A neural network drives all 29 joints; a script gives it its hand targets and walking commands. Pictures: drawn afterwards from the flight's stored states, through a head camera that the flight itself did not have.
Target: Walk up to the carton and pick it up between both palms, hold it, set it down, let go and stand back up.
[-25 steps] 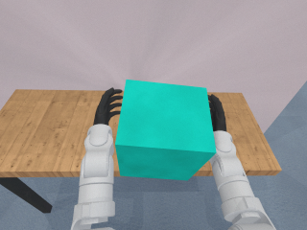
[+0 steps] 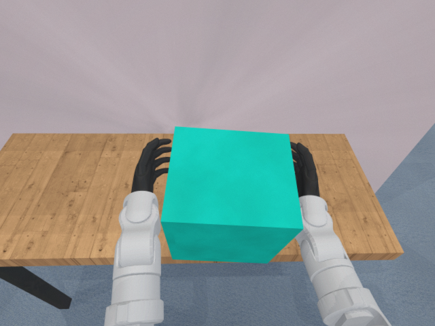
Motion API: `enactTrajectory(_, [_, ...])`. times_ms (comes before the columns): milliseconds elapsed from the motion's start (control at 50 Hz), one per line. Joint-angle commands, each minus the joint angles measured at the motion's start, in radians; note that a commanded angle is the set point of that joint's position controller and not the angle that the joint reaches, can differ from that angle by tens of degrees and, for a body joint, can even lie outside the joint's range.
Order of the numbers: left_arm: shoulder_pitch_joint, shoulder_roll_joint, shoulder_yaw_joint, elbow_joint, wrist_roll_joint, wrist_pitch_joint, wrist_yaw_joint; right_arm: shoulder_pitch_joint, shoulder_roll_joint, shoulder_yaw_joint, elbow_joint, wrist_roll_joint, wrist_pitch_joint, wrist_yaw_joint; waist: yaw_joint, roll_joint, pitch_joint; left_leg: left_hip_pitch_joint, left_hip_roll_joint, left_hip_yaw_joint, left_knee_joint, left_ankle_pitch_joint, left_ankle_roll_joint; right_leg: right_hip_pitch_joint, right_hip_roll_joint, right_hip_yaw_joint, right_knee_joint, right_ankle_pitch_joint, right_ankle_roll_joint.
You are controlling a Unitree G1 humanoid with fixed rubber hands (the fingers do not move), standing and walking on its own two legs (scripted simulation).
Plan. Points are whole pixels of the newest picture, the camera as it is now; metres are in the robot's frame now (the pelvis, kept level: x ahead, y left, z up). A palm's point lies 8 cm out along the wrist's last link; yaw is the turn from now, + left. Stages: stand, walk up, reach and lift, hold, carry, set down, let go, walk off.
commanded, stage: set down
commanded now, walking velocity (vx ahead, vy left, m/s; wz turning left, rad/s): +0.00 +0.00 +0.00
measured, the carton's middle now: (225, 201) +0.33 +0.00 +0.05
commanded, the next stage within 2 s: none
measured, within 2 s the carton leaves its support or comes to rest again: neither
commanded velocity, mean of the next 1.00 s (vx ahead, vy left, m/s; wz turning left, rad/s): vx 0.00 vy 0.00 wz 0.00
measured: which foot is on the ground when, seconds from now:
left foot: down 0.00-1.00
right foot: down 0.00-1.00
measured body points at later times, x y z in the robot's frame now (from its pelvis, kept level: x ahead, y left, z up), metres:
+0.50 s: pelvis -0.02 +0.00 +0.00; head +0.00 +0.02 +0.45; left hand +0.37 +0.14 +0.08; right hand +0.36 -0.15 +0.08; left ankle +0.01 +0.13 -0.75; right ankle -0.05 -0.07 -0.75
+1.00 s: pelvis +0.00 +0.01 +0.00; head +0.08 +0.00 +0.44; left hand +0.41 +0.13 +0.03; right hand +0.40 -0.16 +0.02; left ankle +0.01 +0.13 -0.75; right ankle -0.05 -0.07 -0.75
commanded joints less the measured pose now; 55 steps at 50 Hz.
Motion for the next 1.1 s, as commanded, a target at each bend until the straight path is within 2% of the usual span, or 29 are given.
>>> enactTrajectory(0, [-0.461, -0.348, -0.400, -0.094, -0.066, -0.093, -0.079, -0.568, 0.391, 0.367, -0.284, -0.019, -0.124, 0.101, 0.014, 0.060, -0.525, 0.106, -0.008, -0.027, 0.030, 0.282, 0.027, 0.168, -0.052, 0.041, 0.120, 0.797, 0.123])
enactTrajectory(100, [-0.519, -0.350, -0.379, 0.001, -0.070, -0.147, -0.061, -0.601, 0.395, 0.311, -0.193, -0.062, -0.138, 0.127, 0.026, 0.067, -0.551, 0.125, 0.003, -0.024, 0.032, 0.209, 0.016, 0.066, -0.047, 0.030, 0.097, 0.627, 0.110])
enactTrajectory(200, [-0.597, -0.362, -0.314, 0.124, -0.055, -0.195, -0.056, -0.648, 0.433, 0.233, -0.081, -0.127, -0.146, 0.148, 0.033, 0.044, -0.574, 0.079, 0.011, -0.022, 0.022, 0.123, 0.028, 0.023, -0.052, 0.032, 0.086, 0.507, 0.108])
enactTrajectory(340, [-0.716, -0.375, -0.197, 0.295, -0.004, -0.264, -0.058, -0.733, 0.490, 0.103, 0.062, -0.233, -0.169, 0.170, 0.038, 0.038, -0.595, -0.021, 0.008, -0.020, 0.003, 0.047, 0.047, 0.022, -0.063, 0.035, 0.086, 0.439, 0.110])
enactTrajectory(520, [-0.797, -0.386, -0.072, 0.456, 0.072, -0.339, -0.047, -0.774, 0.516, -0.083, 0.198, -0.361, -0.185, 0.195, 0.019, 0.083, -0.592, -0.044, 0.005, -0.031, 0.007, 0.056, 0.034, -0.051, -0.059, 0.015, 0.057, 0.376, 0.091])
enactTrajectory(660, [-0.835, -0.431, -0.063, 0.514, 0.090, -0.410, -0.025, -0.800, 0.541, -0.139, 0.223, -0.435, -0.222, 0.211, -0.003, 0.102, -0.713, -0.011, 0.013, -0.050, 0.019, 0.162, 0.024, -0.077, -0.047, 0.001, 0.057, 0.477, 0.077])
enactTrajectory(780, [-0.845, -0.480, -0.073, 0.578, 0.095, -0.472, -0.007, -0.813, 0.576, -0.127, 0.249, -0.472, -0.268, 0.220, -0.012, 0.082, -0.837, -0.012, 0.019, -0.062, 0.034, 0.274, 0.025, -0.068, -0.039, 0.005, 0.080, 0.628, 0.072])
enactTrajectory(900, [-0.833, -0.511, -0.069, 0.645, 0.101, -0.506, 0.001, -0.808, 0.613, -0.095, 0.292, -0.474, -0.300, 0.223, -0.010, 0.047, -0.905, -0.082, 0.018, -0.063, 0.043, 0.345, 0.042, -0.015, -0.042, 0.027, 0.123, 0.790, 0.078])
enactTrajectory(1000, [-0.822, -0.528, -0.063, 0.683, 0.112, -0.528, 0.004, -0.793, 0.641, -0.068, 0.329, -0.463, -0.326, 0.223, -0.005, 0.040, -0.935, -0.159, 0.012, -0.060, 0.047, 0.392, 0.054, 0.029, -0.048, 0.048, 0.161, 0.919, 0.086])
enactTrajectory(1080, [-0.819, -0.536, -0.060, 0.706, 0.122, -0.550, 0.009, -0.787, 0.654, -0.060, 0.351, -0.461, -0.347, 0.225, 0.000, 0.048, -0.958, -0.199, 0.007, -0.056, 0.050, 0.409, 0.058, 0.029, -0.050, 0.058, 0.179, 0.964, 0.088])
